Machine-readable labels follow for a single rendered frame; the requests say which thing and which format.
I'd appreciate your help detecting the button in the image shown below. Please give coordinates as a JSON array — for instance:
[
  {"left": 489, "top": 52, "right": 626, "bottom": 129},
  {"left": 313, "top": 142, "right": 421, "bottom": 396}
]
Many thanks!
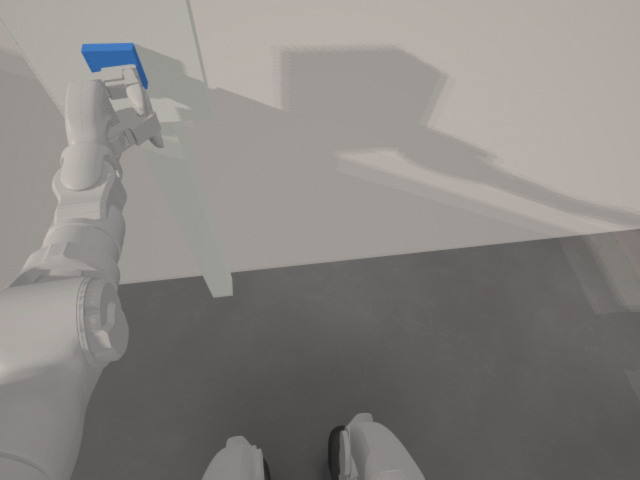
[{"left": 81, "top": 43, "right": 148, "bottom": 89}]

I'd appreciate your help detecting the left robot forearm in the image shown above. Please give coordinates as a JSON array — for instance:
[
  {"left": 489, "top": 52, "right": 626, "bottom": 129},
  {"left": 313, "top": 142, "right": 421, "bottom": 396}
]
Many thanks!
[{"left": 3, "top": 142, "right": 127, "bottom": 292}]

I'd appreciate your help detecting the robot right shin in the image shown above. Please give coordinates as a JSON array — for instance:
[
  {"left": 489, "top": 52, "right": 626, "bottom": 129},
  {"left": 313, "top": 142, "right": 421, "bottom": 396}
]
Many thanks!
[{"left": 338, "top": 413, "right": 373, "bottom": 480}]

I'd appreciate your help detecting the right robot thigh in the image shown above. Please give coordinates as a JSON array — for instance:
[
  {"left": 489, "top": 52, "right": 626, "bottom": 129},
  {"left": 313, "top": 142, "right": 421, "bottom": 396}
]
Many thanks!
[{"left": 340, "top": 422, "right": 425, "bottom": 480}]

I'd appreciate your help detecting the robot left hand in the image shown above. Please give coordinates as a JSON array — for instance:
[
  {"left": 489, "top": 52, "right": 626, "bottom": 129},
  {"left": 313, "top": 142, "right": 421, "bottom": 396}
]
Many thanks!
[{"left": 65, "top": 64, "right": 164, "bottom": 161}]

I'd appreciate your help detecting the left robot upper arm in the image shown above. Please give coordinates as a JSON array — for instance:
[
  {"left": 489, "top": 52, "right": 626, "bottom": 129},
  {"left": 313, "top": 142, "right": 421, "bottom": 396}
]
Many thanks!
[{"left": 0, "top": 276, "right": 129, "bottom": 480}]

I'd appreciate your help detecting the panel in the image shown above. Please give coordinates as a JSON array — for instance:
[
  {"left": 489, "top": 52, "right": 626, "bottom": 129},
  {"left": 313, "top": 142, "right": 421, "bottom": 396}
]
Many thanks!
[{"left": 0, "top": 0, "right": 233, "bottom": 298}]

